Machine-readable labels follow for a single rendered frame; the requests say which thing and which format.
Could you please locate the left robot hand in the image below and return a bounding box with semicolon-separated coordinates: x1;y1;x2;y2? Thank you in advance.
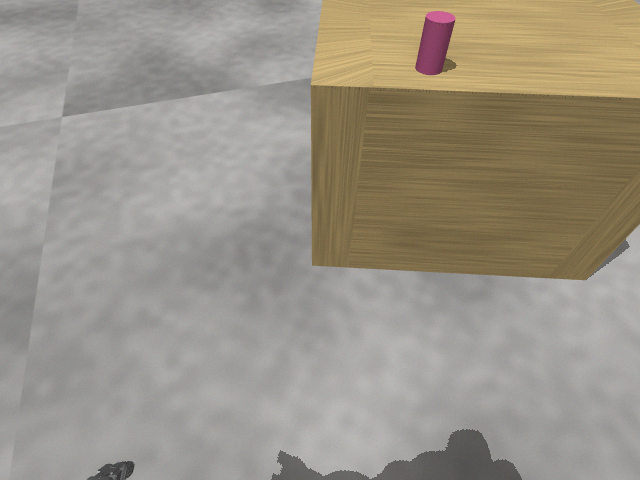
87;461;135;480

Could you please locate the can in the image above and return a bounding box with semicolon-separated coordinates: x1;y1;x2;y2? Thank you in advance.
415;11;456;75

